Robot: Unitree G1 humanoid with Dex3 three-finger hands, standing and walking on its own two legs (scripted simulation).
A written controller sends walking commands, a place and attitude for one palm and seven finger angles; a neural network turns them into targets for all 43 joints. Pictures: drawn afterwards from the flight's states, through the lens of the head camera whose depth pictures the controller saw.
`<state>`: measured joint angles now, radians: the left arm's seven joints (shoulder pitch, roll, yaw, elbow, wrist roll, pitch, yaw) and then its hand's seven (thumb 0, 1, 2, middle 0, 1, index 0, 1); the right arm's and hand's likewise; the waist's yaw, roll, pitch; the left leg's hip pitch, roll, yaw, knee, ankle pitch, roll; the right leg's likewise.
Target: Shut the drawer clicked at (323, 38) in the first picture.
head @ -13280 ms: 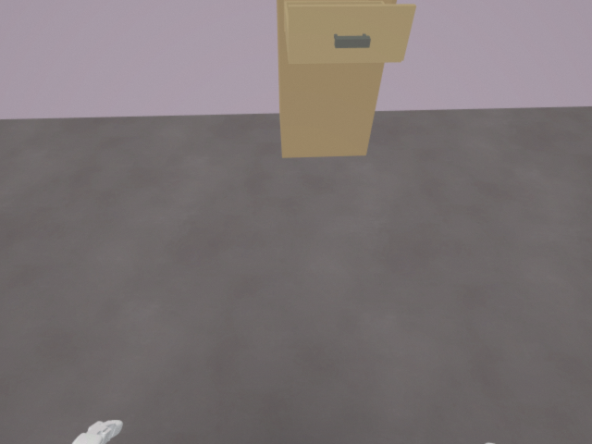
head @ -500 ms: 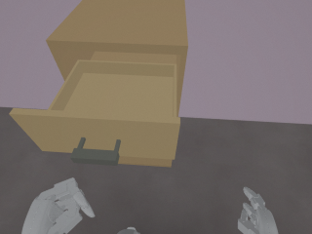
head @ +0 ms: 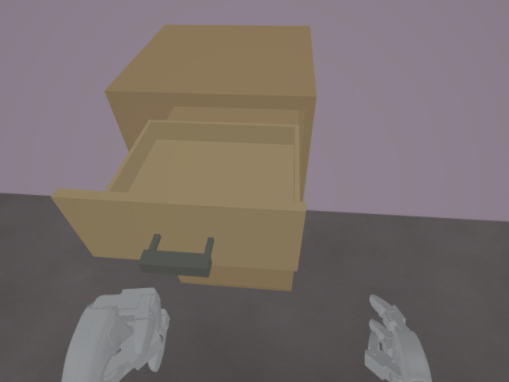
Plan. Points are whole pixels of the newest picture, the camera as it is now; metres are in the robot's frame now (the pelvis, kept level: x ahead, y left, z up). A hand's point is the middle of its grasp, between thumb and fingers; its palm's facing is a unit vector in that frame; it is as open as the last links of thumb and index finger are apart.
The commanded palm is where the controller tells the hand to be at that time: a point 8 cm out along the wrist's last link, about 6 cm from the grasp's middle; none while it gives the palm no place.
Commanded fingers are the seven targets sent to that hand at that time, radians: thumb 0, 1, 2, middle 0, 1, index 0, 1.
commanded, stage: raise the hand and make a fist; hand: left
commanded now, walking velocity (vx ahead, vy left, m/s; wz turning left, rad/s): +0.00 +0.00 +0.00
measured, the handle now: (179, 251) +0.33 +0.16 +0.03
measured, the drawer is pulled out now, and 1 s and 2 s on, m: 0.29 0.29 0.29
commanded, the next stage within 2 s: bring the fist close to the handle in 0.36 s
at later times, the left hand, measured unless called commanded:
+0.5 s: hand (162, 338) +0.15 +0.12 +0.12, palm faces -0.02 -1.00 -0.07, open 3.3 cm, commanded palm +0.11 +0.18 +0.12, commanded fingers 0.00 0.90 0.90 -1.40 -1.60 -1.40 -1.60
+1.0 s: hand (177, 324) +0.19 +0.12 +0.07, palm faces -0.05 -1.00 -0.03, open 3.3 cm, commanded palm +0.16 +0.18 +0.07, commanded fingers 0.00 0.90 0.90 -1.40 -1.60 -1.40 -1.60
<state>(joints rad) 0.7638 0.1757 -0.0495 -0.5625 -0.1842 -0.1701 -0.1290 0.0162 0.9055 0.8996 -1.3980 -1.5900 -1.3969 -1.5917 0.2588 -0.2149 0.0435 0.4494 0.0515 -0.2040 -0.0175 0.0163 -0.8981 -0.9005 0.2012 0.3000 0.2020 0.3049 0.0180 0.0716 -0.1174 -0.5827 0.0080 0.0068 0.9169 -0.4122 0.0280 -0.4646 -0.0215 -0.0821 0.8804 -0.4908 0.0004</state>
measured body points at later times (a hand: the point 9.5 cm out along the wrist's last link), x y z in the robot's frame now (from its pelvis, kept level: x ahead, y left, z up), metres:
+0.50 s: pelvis +0.01 -0.03 +0.00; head +0.00 -0.05 +0.45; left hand +0.15 +0.17 +0.12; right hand +0.21 -0.25 -0.05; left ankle +0.04 +0.10 -0.69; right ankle -0.02 -0.12 -0.69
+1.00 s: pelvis +0.01 -0.02 -0.01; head +0.04 -0.03 +0.44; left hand +0.19 +0.18 +0.07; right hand +0.19 -0.26 -0.08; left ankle +0.04 +0.10 -0.69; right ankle -0.02 -0.12 -0.69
